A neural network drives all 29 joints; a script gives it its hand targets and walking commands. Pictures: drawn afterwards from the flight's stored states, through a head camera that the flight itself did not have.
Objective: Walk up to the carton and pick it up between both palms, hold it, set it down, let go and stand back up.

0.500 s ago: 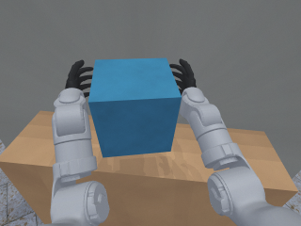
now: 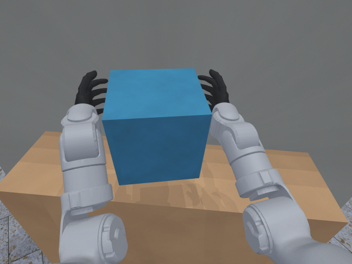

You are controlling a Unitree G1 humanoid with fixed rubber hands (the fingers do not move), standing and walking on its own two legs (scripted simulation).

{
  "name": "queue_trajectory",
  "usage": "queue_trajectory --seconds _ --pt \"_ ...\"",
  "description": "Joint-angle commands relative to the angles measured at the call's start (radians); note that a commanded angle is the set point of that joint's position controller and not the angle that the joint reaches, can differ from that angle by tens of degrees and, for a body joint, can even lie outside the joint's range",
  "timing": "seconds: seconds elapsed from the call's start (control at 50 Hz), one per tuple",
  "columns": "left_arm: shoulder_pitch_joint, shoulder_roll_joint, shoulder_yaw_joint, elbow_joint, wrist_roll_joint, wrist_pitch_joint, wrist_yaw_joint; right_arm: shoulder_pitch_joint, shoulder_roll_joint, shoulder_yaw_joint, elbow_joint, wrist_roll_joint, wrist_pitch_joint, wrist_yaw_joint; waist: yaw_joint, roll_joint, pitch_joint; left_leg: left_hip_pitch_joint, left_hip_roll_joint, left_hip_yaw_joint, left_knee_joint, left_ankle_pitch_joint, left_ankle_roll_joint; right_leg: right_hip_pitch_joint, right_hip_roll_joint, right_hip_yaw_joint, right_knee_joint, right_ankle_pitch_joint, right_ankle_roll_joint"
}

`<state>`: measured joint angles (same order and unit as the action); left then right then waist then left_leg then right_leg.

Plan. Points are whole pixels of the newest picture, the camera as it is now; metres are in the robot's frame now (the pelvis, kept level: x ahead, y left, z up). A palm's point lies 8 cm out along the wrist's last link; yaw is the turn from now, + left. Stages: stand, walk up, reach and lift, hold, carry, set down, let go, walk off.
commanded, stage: hold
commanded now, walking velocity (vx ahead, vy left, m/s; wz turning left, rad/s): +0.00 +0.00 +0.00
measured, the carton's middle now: (156, 126) +0.36 +0.01 +0.18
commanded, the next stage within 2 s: none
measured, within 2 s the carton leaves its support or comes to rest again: neither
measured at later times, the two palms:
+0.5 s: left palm (84, 111) +0.36 +0.16 +0.23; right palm (215, 106) +0.36 -0.12 +0.23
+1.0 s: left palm (86, 109) +0.36 +0.15 +0.24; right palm (217, 105) +0.37 -0.12 +0.23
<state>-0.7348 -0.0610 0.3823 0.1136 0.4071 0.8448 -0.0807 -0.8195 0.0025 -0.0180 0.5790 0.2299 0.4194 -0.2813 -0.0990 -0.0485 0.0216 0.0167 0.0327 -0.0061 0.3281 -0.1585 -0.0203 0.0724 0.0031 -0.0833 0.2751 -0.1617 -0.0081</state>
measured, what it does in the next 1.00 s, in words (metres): stands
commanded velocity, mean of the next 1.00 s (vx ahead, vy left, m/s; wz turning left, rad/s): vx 0.00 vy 0.00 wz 0.00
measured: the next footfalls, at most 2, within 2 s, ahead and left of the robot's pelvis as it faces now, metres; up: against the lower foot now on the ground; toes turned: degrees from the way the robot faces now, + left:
none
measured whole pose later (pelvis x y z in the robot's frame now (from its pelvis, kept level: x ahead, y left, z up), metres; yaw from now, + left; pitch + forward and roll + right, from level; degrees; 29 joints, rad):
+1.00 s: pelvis +0.00 +0.00 +0.00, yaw +0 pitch -11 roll -1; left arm -0.75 -0.06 0.40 0.15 0.41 0.83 -0.09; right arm -0.84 0.00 -0.02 0.61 0.22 0.42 -0.28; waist -0.09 -0.05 0.03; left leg 0.02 0.03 -0.01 0.32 -0.16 -0.02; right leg 0.07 0.00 -0.08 0.27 -0.16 -0.01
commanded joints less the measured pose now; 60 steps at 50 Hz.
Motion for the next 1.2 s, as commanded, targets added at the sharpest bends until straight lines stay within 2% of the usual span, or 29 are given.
queue_trajectory --seconds 0.0,0.04,0.1,0.14,0.22,0.24,0.26,0.3,0.42,0.44,0.48,0.64,0.68,0.72,0.76,0.8,0.94,1.0,1.12,1.18 --pt "-0.662 -0.463 -0.421 0.021 -0.133 -0.058 -0.153 -0.75 0.54 0.287 -0.228 0.062 -0.041 0.116 0.011 0.057 -0.243 -0.01 -0.074 0.076 -0.064 0.097 0.011 0.068 0.056 -0.013 -0.025 0.069 0.062" --pt "-0.69 -0.483 -0.452 -0.015 -0.154 -0.072 -0.149 -0.77 0.552 0.288 -0.252 0.069 -0.056 0.122 0.003 0.081 -0.314 0.009 -0.072 0.074 -0.052 0.138 0.001 0.077 0.061 -0.014 -0.015 0.102 0.055" --pt "-0.681 -0.496 -0.476 -0.041 -0.18 -0.08 -0.137 -0.787 0.557 0.322 -0.316 0.094 -0.069 0.114 0.0 0.077 -0.39 0.074 -0.078 0.068 -0.005 0.258 -0.012 0.099 0.069 -0.021 -0.001 0.21 0.058" --pt "-0.671 -0.495 -0.491 -0.052 -0.191 -0.081 -0.134 -0.787 0.559 0.336 -0.342 0.104 -0.068 0.104 -0.013 0.067 -0.408 0.087 -0.084 0.063 0.008 0.282 -0.014 0.109 0.069 -0.018 0.0 0.247 0.065" --pt "-0.635 -0.481 -0.478 -0.046 -0.167 -0.067 -0.142 -0.724 0.53 0.323 -0.304 0.099 -0.05 0.098 -0.02 0.074 -0.324 0.059 -0.081 0.065 -0.015 0.24 -0.019 0.104 0.066 -0.018 -0.009 0.205 0.064" --pt "-0.642 -0.476 -0.469 -0.05 -0.163 -0.067 -0.143 -0.727 0.533 0.325 -0.297 0.097 -0.048 0.1 -0.009 0.067 -0.316 0.047 -0.08 0.067 -0.023 0.23 -0.016 0.101 0.069 -0.021 -0.008 0.192 0.063" --pt "-0.639 -0.479 -0.474 -0.059 -0.162 -0.066 -0.143 -0.716 0.537 0.327 -0.294 0.098 -0.047 0.102 -0.013 0.074 -0.313 0.044 -0.079 0.066 -0.022 0.236 -0.019 0.105 0.067 -0.02 -0.004 0.196 0.061" --pt "-0.636 -0.473 -0.47 -0.053 -0.157 -0.062 -0.145 -0.729 0.535 0.335 -0.301 0.104 -0.045 0.103 -0.003 0.072 -0.296 0.047 -0.08 0.068 -0.02 0.252 -0.018 0.105 0.068 -0.018 -0.007 0.207 0.062" --pt "-0.657 -0.497 -0.494 -0.071 -0.173 -0.061 -0.138 -0.75 0.537 0.321 -0.326 0.102 -0.051 0.106 -0.011 0.089 -0.336 0.049 -0.074 0.064 -0.019 0.238 -0.023 0.093 0.07 -0.023 -0.004 0.173 0.053" --pt "-0.652 -0.494 -0.493 -0.06 -0.168 -0.059 -0.137 -0.747 0.532 0.315 -0.311 0.099 -0.049 0.107 -0.013 0.096 -0.319 0.046 -0.075 0.063 -0.02 0.236 -0.023 0.09 0.07 -0.021 -0.007 0.167 0.051" --pt "-0.663 -0.488 -0.482 -0.059 -0.168 -0.064 -0.136 -0.743 0.54 0.319 -0.296 0.094 -0.046 0.11 -0.007 0.076 -0.313 0.04 -0.073 0.066 -0.03 0.206 -0.017 0.086 0.069 -0.024 -0.008 0.147 0.056" --pt "-0.678 -0.49 -0.473 -0.021 -0.167 -0.07 -0.132 -0.765 0.535 0.295 -0.277 0.074 -0.055 0.122 -0.003 0.086 -0.318 0.019 -0.069 0.067 -0.044 0.155 -0.008 0.071 0.067 -0.024 -0.012 0.095 0.049" --pt "-0.666 -0.502 -0.483 -0.032 -0.175 -0.072 -0.13 -0.778 0.542 0.306 -0.303 0.082 -0.064 0.121 0.0 0.083 -0.358 0.043 -0.071 0.067 -0.026 0.211 -0.009 0.088 0.069 -0.021 -0.008 0.145 0.051" --pt "-0.66 -0.491 -0.474 -0.022 -0.179 -0.072 -0.132 -0.776 0.537 0.309 -0.3 0.08 -0.062 0.116 -0.006 0.06 -0.353 0.052 -0.072 0.068 -0.022 0.215 -0.004 0.09 0.067 -0.019 -0.011 0.156 0.056" --pt "-0.663 -0.478 -0.458 -0.008 -0.167 -0.069 -0.136 -0.754 0.531 0.294 -0.257 0.078 -0.053 0.114 -0.009 0.068 -0.313 0.04 -0.074 0.068 -0.033 0.181 -0.003 0.078 0.062 -0.018 -0.015 0.133 0.059" --pt "-0.672 -0.486 -0.461 -0.014 -0.166 -0.07 -0.138 -0.763 0.538 0.29 -0.266 0.073 -0.058 0.117 -0.01 0.07 -0.32 0.028 -0.074 0.071 -0.038 0.168 -0.005 0.078 0.061 -0.016 -0.017 0.117 0.056" --pt "-0.64 -0.475 -0.436 0.018 -0.149 -0.065 -0.144 -0.769 0.536 0.305 -0.272 0.082 -0.057 0.111 0.008 0.059 -0.294 0.029 -0.078 0.073 -0.031 0.199 -0.001 0.092 0.063 -0.016 -0.015 0.155 0.062" --pt "-0.659 -0.483 -0.457 -0.004 -0.159 -0.065 -0.148 -0.763 0.54 0.294 -0.267 0.082 -0.057 0.108 -0.011 0.073 -0.299 0.029 -0.079 0.071 -0.033 0.178 -0.006 0.086 0.059 -0.014 -0.016 0.142 0.058" --pt "-0.69 -0.486 -0.475 -0.04 -0.18 -0.075 -0.138 -0.766 0.549 0.308 -0.283 0.09 -0.055 0.111 -0.015 0.069 -0.338 0.041 -0.077 0.065 -0.024 0.212 -0.011 0.087 0.066 -0.022 -0.009 0.156 0.057" --pt "-0.652 -0.494 -0.484 -0.038 -0.179 -0.07 -0.138 -0.77 0.537 0.322 -0.322 0.103 -0.059 0.106 -0.013 0.072 -0.364 0.058 -0.078 0.064 -0.01 0.253 -0.014 0.106 0.069 -0.018 -0.004 0.196 0.055"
